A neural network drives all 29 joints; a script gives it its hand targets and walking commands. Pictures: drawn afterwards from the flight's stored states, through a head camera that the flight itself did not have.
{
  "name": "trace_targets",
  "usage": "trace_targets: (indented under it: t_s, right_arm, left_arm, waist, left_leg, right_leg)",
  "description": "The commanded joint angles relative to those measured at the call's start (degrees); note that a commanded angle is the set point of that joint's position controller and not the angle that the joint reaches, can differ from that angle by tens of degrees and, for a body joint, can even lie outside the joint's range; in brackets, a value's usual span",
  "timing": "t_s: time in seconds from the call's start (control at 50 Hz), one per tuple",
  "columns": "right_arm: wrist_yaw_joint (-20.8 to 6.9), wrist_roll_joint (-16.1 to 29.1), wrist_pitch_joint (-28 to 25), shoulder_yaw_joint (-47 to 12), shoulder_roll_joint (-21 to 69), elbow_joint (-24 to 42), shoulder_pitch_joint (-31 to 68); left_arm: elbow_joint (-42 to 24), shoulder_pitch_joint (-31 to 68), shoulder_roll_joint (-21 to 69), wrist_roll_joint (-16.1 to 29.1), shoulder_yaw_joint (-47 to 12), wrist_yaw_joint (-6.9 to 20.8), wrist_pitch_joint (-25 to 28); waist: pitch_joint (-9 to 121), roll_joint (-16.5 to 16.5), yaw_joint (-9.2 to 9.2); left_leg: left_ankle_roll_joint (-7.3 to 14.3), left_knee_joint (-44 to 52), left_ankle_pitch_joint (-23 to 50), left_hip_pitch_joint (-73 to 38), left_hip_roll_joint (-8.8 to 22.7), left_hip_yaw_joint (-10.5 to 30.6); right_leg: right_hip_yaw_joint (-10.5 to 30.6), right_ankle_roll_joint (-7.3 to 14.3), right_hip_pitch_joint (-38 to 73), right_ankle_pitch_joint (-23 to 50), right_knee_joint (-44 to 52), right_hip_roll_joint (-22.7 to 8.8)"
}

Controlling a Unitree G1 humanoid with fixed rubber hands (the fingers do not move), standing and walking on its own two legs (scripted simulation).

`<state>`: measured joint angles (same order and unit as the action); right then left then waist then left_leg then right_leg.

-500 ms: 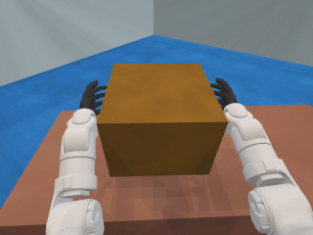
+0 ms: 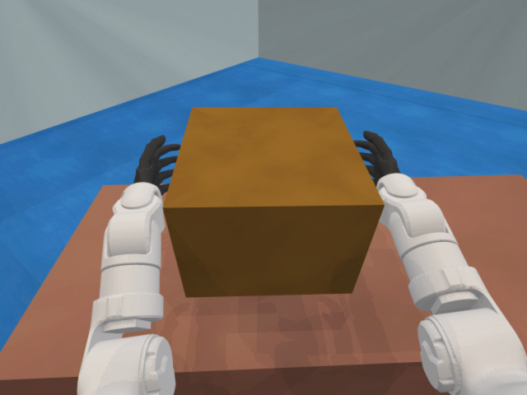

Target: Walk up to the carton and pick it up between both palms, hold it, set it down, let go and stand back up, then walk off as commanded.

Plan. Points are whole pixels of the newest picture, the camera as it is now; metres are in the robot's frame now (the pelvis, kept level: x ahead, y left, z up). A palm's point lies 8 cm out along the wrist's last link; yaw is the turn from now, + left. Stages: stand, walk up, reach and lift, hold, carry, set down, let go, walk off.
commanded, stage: set down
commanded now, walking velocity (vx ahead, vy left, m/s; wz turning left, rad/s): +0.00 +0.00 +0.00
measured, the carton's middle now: (267, 194) +0.41 +0.01 +0.15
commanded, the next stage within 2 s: none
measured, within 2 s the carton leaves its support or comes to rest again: neither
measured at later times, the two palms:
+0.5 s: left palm (157, 183) +0.39 +0.18 +0.19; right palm (382, 174) +0.40 -0.18 +0.19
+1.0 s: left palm (157, 202) +0.37 +0.18 +0.17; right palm (376, 187) +0.40 -0.18 +0.17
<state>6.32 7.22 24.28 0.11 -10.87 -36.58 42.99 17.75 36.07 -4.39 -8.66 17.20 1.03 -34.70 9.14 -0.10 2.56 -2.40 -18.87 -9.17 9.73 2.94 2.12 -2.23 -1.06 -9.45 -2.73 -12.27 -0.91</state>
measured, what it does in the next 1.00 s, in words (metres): stands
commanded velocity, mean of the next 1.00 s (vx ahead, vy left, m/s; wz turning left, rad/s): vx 0.00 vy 0.00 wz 0.00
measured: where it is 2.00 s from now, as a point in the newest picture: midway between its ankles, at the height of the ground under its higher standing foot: outside the picture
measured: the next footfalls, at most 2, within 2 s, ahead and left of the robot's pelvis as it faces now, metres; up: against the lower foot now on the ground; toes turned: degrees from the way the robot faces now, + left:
none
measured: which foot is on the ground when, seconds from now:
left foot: down 0.00-1.00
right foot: down 0.00-1.00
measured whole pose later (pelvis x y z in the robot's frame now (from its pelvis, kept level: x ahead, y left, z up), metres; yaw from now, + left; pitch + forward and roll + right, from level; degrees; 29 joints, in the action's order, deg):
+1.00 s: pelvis +0.02 +0.00 +0.00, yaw +0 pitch +1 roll -1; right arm 2.3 7.2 8.7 4.8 -8.7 -37.0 38.3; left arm 9.6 29.1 2.7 -12.6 20.8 1.4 -26.0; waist 4.9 0.4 2.1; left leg -2.8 -16.7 -9.1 8.4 2.9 2.1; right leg -2.3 -0.8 -9.0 -4.0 -12.2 -0.9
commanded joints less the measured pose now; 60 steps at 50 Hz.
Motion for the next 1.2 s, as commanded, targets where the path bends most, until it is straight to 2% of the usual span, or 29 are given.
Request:
trace_targets:
  t_s: [0.0,0.02,0.04,0.1,0.12,0.22,0.26,0.28,0.32,0.34,0.36,0.4,0.42,0.44,0.5,0.56,0.58,0.64,0.68,0.72,0.74,0.76,0.9,0.94,0.98,1.04,1.1,1.16,1.18]
  right_arm:
    - [-7.21,10.31,-5.65,-13.41,36.97,22.56,36.16]
    - [-7.16,9.86,-5.83,-12.87,35.80,22.04,34.91]
    - [-7.20,10.26,-6.13,-13.04,35.81,23.46,35.86]
    - [-7.75,8.06,-8.00,-10.74,34.72,23.66,38.06]
    - [-7.90,7.40,-8.87,-10.12,34.47,23.50,39.05]
    - [-10.16,2.75,-11.95,-5.82,34.39,12.18,37.14]
    - [-11.50,0.70,-12.60,-4.06,33.24,7.87,35.61]
    - [-12.00,-0.34,-12.63,-3.03,32.87,5.38,33.61]
    - [-12.95,-1.24,-13.20,-2.67,30.69,5.09,33.41]
    - [-13.13,-1.60,-13.81,-3.03,30.09,5.72,33.31]
    - [-13.10,-1.45,-14.52,-3.64,30.48,7.06,34.04]
    - [-12.82,-0.86,-16.22,-4.97,30.86,9.36,34.72]
    - [-12.51,-0.16,-16.90,-6.88,31.91,11.12,34.36]
    - [-12.27,0.16,-17.36,-7.75,31.66,11.78,33.60]
    - [-11.28,2.73,-18.52,-10.68,29.67,14.83,31.21]
    - [-10.47,4.38,-19.40,-14.17,29.85,18.05,28.62]
    - [-10.25,4.89,-19.44,-15.67,29.93,19.09,28.05]
    - [-9.92,5.64,-19.71,-16.64,29.72,21.82,26.46]
    - [-9.49,5.63,-19.19,-17.80,29.69,20.35,23.97]
    - [-9.38,5.74,-19.18,-17.57,29.31,21.26,22.78]
    - [-9.48,5.64,-19.20,-17.10,28.54,20.02,22.77]
    - [-9.54,5.20,-19.24,-16.49,27.80,19.49,23.48]
    - [-11.23,3.77,-21.10,-15.45,27.22,15.55,25.76]
    - [-12.26,2.03,-21.40,-12.71,26.66,11.07,25.40]
    - [-13.38,0.55,-22.18,-10.91,26.55,8.49,25.91]
    - [-15.30,-3.12,-23.09,-5.51,24.94,3.04,26.23]
    - [-17.10,-6.76,-24.22,-0.28,23.45,0.14,28.06]
    - [-18.23,-8.41,-25.84,1.17,23.67,-0.71,30.65]
    - [-18.68,-9.13,-26.78,1.33,23.69,-0.18,31.14]
  left_arm:
    - [-16.77,38.11,31.86,7.52,-23.55,11.07,4.13]
    - [-16.99,36.71,31.68,7.46,-23.68,10.89,4.32]
    - [-16.84,36.40,32.09,7.52,-23.31,10.86,4.18]
    - [-14.07,36.39,31.83,6.44,-21.63,10.69,4.94]
    - [-14.12,37.11,31.66,6.41,-21.89,10.79,5.74]
    - [-4.97,35.87,29.79,1.85,-16.12,11.71,6.85]
    - [0.06,33.29,27.55,-0.39,-12.89,12.43,6.60]
    - [0.23,33.69,26.28,-0.91,-11.81,12.79,6.71]
    - [0.35,32.92,25.55,-1.86,-10.80,12.90,6.95]
    - [0.40,31.94,25.63,-1.65,-11.77,12.85,7.09]
    - [-1.17,31.72,25.24,-1.35,-11.86,12.53,7.56]
    - [-4.42,31.60,26.05,-0.50,-14.03,11.80,8.36]
    - [-6.10,29.98,26.25,-0.03,-14.56,11.24,9.17]
    - [-7.92,29.45,26.66,0.41,-15.68,10.50,9.80]
    - [-12.51,24.70,28.87,1.72,-20.18,8.91,10.48]
    - [-16.74,22.13,29.46,2.04,-22.40,7.98,10.91]
    - [-17.35,21.15,29.63,1.73,-22.49,7.68,10.68]
    - [-18.64,19.05,29.71,2.15,-23.72,7.41,10.12]
    - [-18.62,17.13,29.09,1.45,-22.94,7.50,9.55]
    - [-19.73,16.93,29.10,1.72,-23.77,7.55,9.35]
    - [-19.40,15.99,29.54,1.31,-23.70,7.41,9.18]
    - [-19.13,16.85,28.83,1.75,-23.58,7.35,9.55]
    - [-17.21,17.13,29.52,0.72,-23.30,6.03,10.94]
    - [-14.26,17.81,29.58,0.51,-22.45,5.77,11.33]
    - [-12.00,18.83,29.25,-0.64,-20.87,5.50,11.89]
    - [-7.82,20.94,28.91,-1.03,-19.71,5.05,13.14]
    - [-2.31,23.04,28.18,-1.59,-17.37,5.03,13.65]
    - [-1.12,24.09,27.21,-1.67,-16.71,4.12,15.00]
    - [-1.85,25.44,27.53,-1.25,-17.38,3.67,16.09]
  waist:
    - [20.25,-0.32,0.74]
    - [19.82,-0.99,1.30]
    - [20.57,-0.36,0.79]
    - [21.08,-0.55,0.00]
    - [21.09,0.00,0.56]
    - [11.81,-0.02,-0.27]
    - [8.32,0.80,-1.57]
    - [7.82,1.39,-1.28]
    - [7.81,0.85,-2.53]
    - [7.58,1.15,-2.04]
    - [8.90,1.85,-2.78]
    - [11.31,1.56,-1.98]
    - [14.28,2.13,-3.27]
    - [15.91,1.85,-3.41]
    - [20.61,-0.46,-2.90]
    - [24.23,0.03,-2.98]
    - [23.74,-0.19,-3.94]
    - [23.76,0.15,-3.13]
    - [21.47,1.50,-3.53]
    - [20.06,0.29,-2.32]
    - [19.16,-0.36,-2.71]
    - [19.69,0.16,-2.25]
    - [17.36,-0.21,-4.33]
    - [15.80,-0.87,-3.76]
    - [13.22,-0.82,-5.01]
    - [10.53,-0.99,-4.29]
    - [6.76,0.01,-3.75]
    - [7.80,1.13,-4.41]
    - [8.40,0.30,-4.75]
  left_leg:
    - [1.62,4.27,11.04,-1.92,-7.65,-3.08]
    - [0.98,3.94,13.02,-2.38,-7.52,-2.66]
    - [1.24,3.62,13.55,-2.88,-7.50,-2.71]
    - [0.84,4.11,11.01,-2.94,-7.51,-3.16]
    - [0.80,4.44,10.08,-3.13,-7.29,-2.87]
    - [1.36,8.15,-1.26,1.02,-6.53,-3.66]
    - [2.27,9.47,-5.70,3.15,-6.29,-4.28]
    - [2.70,9.88,-6.16,3.46,-6.24,-4.41]
    - [2.94,10.17,-6.33,3.01,-5.97,-4.53]
    - [2.67,10.16,-5.27,2.77,-5.88,-4.53]
    - [2.74,9.71,-3.25,2.08,-5.93,-4.67]
    - [1.96,8.41,0.73,-0.29,-5.81,-4.56]
    - [1.92,7.46,5.28,-2.33,-5.77,-4.74]
    - [1.36,6.48,8.48,-4.05,-5.68,-4.64]
    - [-0.34,2.76,21.47,-9.55,-5.61,-3.76]
    - [-1.43,-0.52,31.35,-13.46,-5.48,-3.28]
    - [-1.46,-0.89,32.89,-13.15,-5.46,-3.11]
    - [-1.62,-1.61,34.59,-13.01,-5.82,-3.00]
    - [-1.12,-1.52,34.75,-12.17,-6.04,-3.11]
    - [-1.55,-1.58,34.25,-12.61,-5.87,-2.73]
    - [-1.77,-1.42,34.11,-13.01,-5.76,-2.99]
    - [-1.82,-1.45,33.07,-12.91,-5.74,-3.11]
    - [-1.76,-0.30,29.06,-12.99,-5.07,-3.25]
    - [-1.70,0.78,24.65,-12.65,-4.89,-3.36]
    - [-1.28,2.58,18.74,-10.63,-4.80,-3.80]
    - [-1.00,5.15,8.21,-7.76,-3.86,-3.89]
    - [0.58,8.44,-3.27,-2.34,-3.68,-4.98]
    - [1.49,9.25,-6.03,-0.50,-3.60,-5.53]
    - [1.48,9.07,-5.81,-0.73,-3.54,-5.40]
  right_leg:
    - [1.27,-0.06,24.41,7.58,-2.60,4.39]
    - [0.99,0.13,24.19,8.87,-2.63,4.66]
    - [1.17,0.10,24.13,8.70,-2.46,4.80]
    - [0.62,0.18,23.19,5.53,-1.80,4.50]
    - [0.51,0.12,22.85,4.71,-1.60,4.35]
    - [-0.63,0.44,18.20,-7.03,0.03,3.02]
    - [-1.12,0.59,16.70,-12.16,0.39,2.85]
    - [-1.22,0.54,16.90,-12.46,0.38,2.88]
    - [-1.58,0.50,16.86,-13.19,0.05,2.93]
    - [-2.04,0.47,16.61,-12.25,0.20,3.14]
    - [-2.06,0.36,16.45,-10.62,0.13,2.87]
    - [-2.48,0.21,16.93,-6.86,-0.27,2.95]
    - [-2.46,0.09,18.00,-3.07,-0.59,3.03]
    - [-2.93,-0.03,18.21,-0.96,-1.10,3.42]
    - [-3.40,0.61,20.00,8.64,-1.84,4.73]
    - [-3.37,0.93,21.97,17.14,-2.90,5.51]
    - [-3.19,1.08,22.98,18.68,-3.25,5.61]
    - [-2.88,1.14,23.69,22.09,-3.60,5.37]
    - [-2.52,0.72,24.71,25.02,-3.65,4.95]
    - [-2.80,0.87,23.70,23.39,-3.73,5.10]
    - [-3.00,0.95,22.78,21.92,-3.34,5.17]
    - [-3.00,1.04,22.79,21.39,-3.11,5.11]
    - [-3.62,1.61,17.82,12.43,-2.00,5.63]
    - [-3.96,1.94,14.55,6.99,-1.06,5.39]
    - [-4.02,2.18,13.04,1.86,-0.69,5.20]
    - [-4.48,2.74,9.21,-6.71,-0.06,4.51]
    - [-4.38,2.49,7.62,-13.61,0.08,3.56]
    - [-4.37,1.92,7.80,-14.38,-0.73,3.32]
    - [-4.69,1.99,7.65,-13.54,-1.31,3.31]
